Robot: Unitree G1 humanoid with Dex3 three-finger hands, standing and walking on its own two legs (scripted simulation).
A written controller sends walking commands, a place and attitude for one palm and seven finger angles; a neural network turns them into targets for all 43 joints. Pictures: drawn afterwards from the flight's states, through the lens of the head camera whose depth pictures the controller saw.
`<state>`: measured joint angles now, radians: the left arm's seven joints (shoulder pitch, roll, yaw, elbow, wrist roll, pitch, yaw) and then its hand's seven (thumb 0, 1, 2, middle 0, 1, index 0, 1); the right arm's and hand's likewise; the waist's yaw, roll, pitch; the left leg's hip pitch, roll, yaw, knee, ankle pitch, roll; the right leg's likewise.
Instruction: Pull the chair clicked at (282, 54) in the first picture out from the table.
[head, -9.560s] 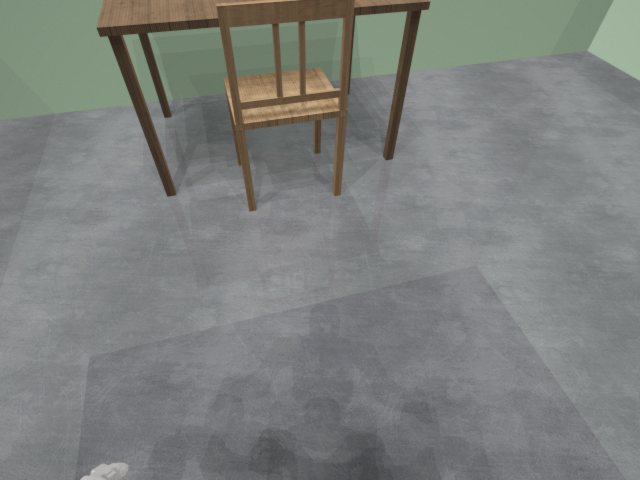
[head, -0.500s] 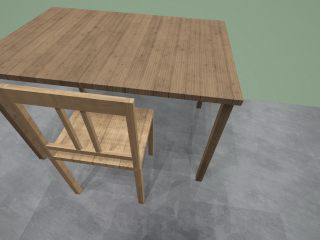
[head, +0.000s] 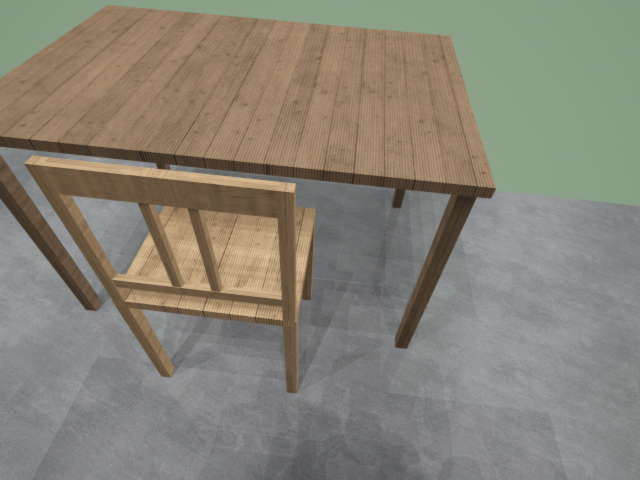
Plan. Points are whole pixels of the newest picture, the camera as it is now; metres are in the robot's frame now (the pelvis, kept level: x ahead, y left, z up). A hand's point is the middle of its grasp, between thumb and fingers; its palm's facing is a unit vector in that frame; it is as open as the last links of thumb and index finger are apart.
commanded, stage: look again from close up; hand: left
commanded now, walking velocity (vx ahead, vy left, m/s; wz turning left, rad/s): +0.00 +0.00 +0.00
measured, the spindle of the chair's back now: (163, 246) +0.53 +0.34 -0.11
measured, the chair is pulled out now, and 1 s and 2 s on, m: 0.00 0.00 0.00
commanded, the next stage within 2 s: shuffle to correct the standing spot in 1.14 s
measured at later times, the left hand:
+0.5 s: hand out of the picture -0.04 +0.14 -0.18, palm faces +0.02 -0.99 -0.17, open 7.4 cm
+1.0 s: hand out of the picture -0.01 +0.13 -0.18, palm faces +0.01 -0.98 -0.17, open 7.4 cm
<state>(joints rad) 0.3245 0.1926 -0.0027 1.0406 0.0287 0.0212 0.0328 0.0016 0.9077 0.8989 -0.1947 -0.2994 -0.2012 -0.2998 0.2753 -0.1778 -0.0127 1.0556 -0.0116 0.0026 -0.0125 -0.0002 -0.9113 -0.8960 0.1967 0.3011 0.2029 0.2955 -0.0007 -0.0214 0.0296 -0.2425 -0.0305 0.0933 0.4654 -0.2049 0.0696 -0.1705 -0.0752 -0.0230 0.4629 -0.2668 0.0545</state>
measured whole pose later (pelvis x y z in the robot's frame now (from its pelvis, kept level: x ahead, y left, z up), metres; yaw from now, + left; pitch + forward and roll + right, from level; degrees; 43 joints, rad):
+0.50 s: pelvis -0.01 -0.02 +0.00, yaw +0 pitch -1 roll +0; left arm 0.36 0.11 -0.01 1.10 0.03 0.00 0.04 0.00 0.91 0.90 -0.20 -0.30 -0.20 -0.30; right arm 0.28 -0.14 -0.02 1.12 -0.01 0.00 -0.02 0.00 -0.91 -0.90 0.20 0.30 0.20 0.30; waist 0.00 0.00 0.03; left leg -0.26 0.00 0.09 0.46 -0.19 0.04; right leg -0.20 -0.05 -0.02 0.47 -0.25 0.03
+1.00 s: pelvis +0.00 -0.03 +0.00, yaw -1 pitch -1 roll +0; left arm 0.32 0.13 0.00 1.09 0.02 -0.01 0.04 0.00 0.91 0.90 -0.20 -0.30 -0.20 -0.30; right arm 0.28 -0.14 -0.01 1.13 -0.01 0.00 -0.02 0.00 -0.91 -0.90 0.19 0.30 0.20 0.30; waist -0.01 -0.01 0.03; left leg -0.24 0.02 0.08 0.46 -0.20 0.02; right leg -0.17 -0.03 -0.03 0.45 -0.26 0.02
